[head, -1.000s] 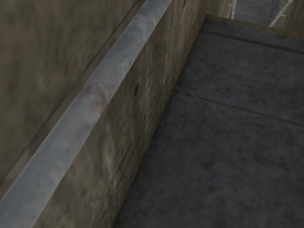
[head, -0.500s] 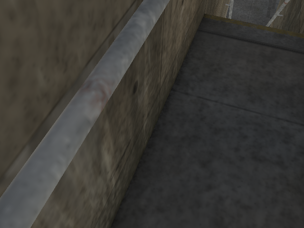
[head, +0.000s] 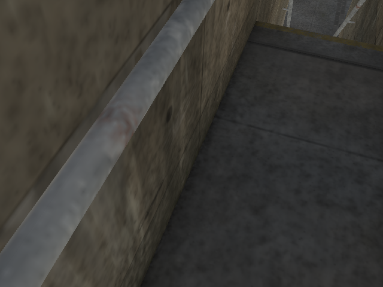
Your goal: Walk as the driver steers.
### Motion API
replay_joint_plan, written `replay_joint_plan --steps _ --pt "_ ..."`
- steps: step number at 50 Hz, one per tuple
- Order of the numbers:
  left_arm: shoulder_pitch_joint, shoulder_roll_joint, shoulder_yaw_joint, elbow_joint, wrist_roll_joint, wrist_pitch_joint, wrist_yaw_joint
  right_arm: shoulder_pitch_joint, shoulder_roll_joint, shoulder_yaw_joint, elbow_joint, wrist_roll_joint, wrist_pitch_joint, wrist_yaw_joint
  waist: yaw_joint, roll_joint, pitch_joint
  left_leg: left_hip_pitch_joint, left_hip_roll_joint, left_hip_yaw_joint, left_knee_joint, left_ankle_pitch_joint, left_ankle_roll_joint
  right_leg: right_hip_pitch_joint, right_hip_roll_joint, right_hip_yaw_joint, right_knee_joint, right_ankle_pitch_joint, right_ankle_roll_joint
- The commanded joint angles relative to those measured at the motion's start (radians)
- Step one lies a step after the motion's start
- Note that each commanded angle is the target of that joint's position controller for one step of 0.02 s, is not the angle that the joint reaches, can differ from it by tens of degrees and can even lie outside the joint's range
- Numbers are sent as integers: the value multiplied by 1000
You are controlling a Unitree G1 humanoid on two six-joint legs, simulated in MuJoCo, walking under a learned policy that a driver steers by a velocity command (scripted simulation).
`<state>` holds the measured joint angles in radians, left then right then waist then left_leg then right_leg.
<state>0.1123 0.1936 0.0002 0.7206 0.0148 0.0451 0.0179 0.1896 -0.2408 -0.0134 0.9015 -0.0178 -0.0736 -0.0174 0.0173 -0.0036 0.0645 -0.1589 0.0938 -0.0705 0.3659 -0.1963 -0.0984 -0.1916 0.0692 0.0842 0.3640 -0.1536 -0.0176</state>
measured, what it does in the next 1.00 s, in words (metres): stands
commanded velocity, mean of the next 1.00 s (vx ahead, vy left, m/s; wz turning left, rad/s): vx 0.03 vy -0.01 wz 0.00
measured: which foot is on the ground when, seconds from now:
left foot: down 0.00-1.00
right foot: down 0.00-1.00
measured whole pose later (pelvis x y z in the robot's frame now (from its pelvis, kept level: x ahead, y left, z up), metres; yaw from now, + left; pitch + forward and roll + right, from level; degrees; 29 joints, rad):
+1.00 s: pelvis +0.00 +0.00 +0.00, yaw +0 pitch +0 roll -1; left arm 0.12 0.19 0.00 0.74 0.01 -0.01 0.00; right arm 0.18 -0.25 -0.01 0.90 0.01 -0.04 -0.05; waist 0.02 0.01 0.06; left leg -0.17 0.10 -0.07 0.37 -0.20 -0.10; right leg -0.20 0.07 0.08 0.36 -0.15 -0.02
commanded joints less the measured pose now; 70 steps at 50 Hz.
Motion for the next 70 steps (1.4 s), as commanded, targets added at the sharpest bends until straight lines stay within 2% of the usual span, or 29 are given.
replay_joint_plan --steps 1,4,6,10,11,12,14,16,21,23,26,27,31,32,34,35,36,44,45,46,49,50,51,52,55,59,62,63,70 --pt "-22 47 14 -104 14 -29 -9 -151 14 18 -71 30 8 -10 85 45 16 -35 43 -58 -58 180 48 -81 -89 40 -127 13 -17" --pt "-36 50 3 -49 2 -93 -23 21 -69 -13 -44 43 34 -46 -15 -9 -100 51 10 11 10 80 43 -46 -97 59 -58 85 -18" --pt "-51 114 33 -76 -6 -26 -7 47 -204 -46 -35 -9 -7 -16 -6 -18 -133 -29 63 -41 -68 -3 40 115 -119 114 -44 124 9" --pt "-38 106 40 -82 13 11 12 2 -143 -34 -40 5 -14 1 14 24 -81 -87 59 -45 -97 -22 36 153 -118 116 -54 144 6" --pt "-39 37 10 -64 16 -44 -9 -51 -24 -6 -40 46 16 -23 31 31 -22 -31 0 7 -25 57 30 -20 -110 65 -81 101 -15" --pt "-13 43 10 -86 4 -55 -19 -117 8 20 -81 33 23 -29 59 -1 -12 39 49 -50 -33 217 50 -120 -79 37 -126 -16 -21" --pt "-28 50 4 -46 1 -91 -23 16 -72 -13 -44 43 33 -46 -14 3 -108 70 14 12 15 101 44 -49 -96 60 -64 85 -19" --pt "-56 119 35 -78 -6 -25 -7 52 -209 -47 -35 -9 -7 -16 -9 -24 -136 -25 63 -38 -68 -3 38 117 -118 114 -45 128 8" --pt "-35 108 42 -78 11 9 10 6 -149 -35 -41 3 -13 -2 14 15 -75 -75 59 -43 -100 -24 33 143 -117 117 -66 130 8" --pt "-32 34 4 -49 8 -71 -18 -12 -30 -3 -49 49 29 -38 3 -4 -59 46 7 12 -10 83 32 -55 -102 64 -89 71 -17" --pt "-45 48 -2 -41 -2 -95 -21 19 -76 -13 -41 38 36 -48 -11 -16 -92 56 16 5 3 93 45 -61 -95 60 -68 67 -14" --pt "-35 127 26 -54 -16 -49 -9 92 -206 -40 -44 -17 6 -27 -33 -53 -170 14 58 -34 -58 36 36 109 -109 109 -44 110 -3" --pt "-31 103 33 -78 17 14 14 1 -157 -36 -39 6 -19 7 23 58 -95 -92 64 -47 -102 -12 37 169 -123 119 -46 135 5" --pt "-22 51 14 -95 15 -26 -10 -146 11 18 -72 31 10 -12 86 51 19 -38 44 -54 -63 176 46 -72 -87 36 -127 22 -18" --pt "-2 45 7 -35 7 -76 -22 2 -71 -14 -51 51 25 -40 -9 59 -115 88 24 12 16 143 43 -28 -99 58 -68 86 -22" --pt "-27 116 32 -67 -8 -45 -18 115 -206 -40 -41 2 3 -27 -39 -16 -192 49 63 -30 -63 22 35 117 -111 110 -56 133 -1" --pt "-58 117 38 -80 -6 -23 -10 68 -215 -49 -34 -5 -7 -17 -14 -19 -138 -16 63 -34 -75 -9 36 127 -117 110 -53 135 6" --pt "-38 109 49 -69 3 0 5 20 -159 -39 -37 7 -20 -6 9 -2 -71 -62 54 -34 -93 -33 27 132 -121 119 -82 106 9" --pt "-46 34 14 -63 14 -50 -14 -36 -34 -10 -40 46 15 -27 24 3 -14 -9 1 10 -27 65 28 -35 -108 66 -105 85 -15" --pt "-40 31 7 -49 8 -73 -20 -5 -32 -4 -48 49 27 -38 1 -13 -55 54 8 12 -13 88 31 -60 -102 64 -103 63 -18" --pt "-48 53 2 -41 -3 -95 -22 24 -83 -14 -42 38 35 -47 -13 -17 -94 61 17 7 0 103 43 -52 -96 60 -74 77 -16" --pt "-34 131 30 -47 -15 -59 -18 107 -222 -42 -34 -7 0 -27 -29 -42 -177 23 63 -33 -59 16 33 108 -117 111 -45 107 5" --pt "-9 125 31 -12 -22 -49 -6 -35 -136 -38 -80 13 16 -42 -5 -21 -48 -4 54 -27 22 186 61 -39 -67 34 -2 183 -28" --pt "-26 122 32 -58 -1 -20 2 63 -209 -40 -52 -4 -3 -18 -11 10 -177 -30 69 -41 -38 67 46 151 -116 107 -16 175 0" --pt "-51 114 39 -74 10 19 17 16 -149 -34 -43 0 -11 3 10 24 -89 -113 50 -31 -81 -31 31 165 -120 119 -42 136 -2" --pt "-34 40 5 -42 10 -68 -17 2 -31 -4 -45 51 30 -39 8 0 -59 30 3 14 -3 88 30 -47 -103 63 -74 84 -17" --pt "-28 50 3 -72 -7 -78 -23 -56 -43 8 -67 25 35 -43 44 -15 -50 45 60 -57 -18 244 61 -121 -78 36 -92 -32 -20" --pt "-19 119 28 -43 -1 -45 -16 101 -220 -44 -40 -3 8 -30 -25 2 -192 47 70 -41 -40 63 49 95 -113 114 -41 81 6" --pt "-29 124 54 -68 3 17 12 23 -166 -46 -45 10 -12 -10 7 29 -69 -108 64 -49 -70 -48 51 123 -114 110 -30 92 3"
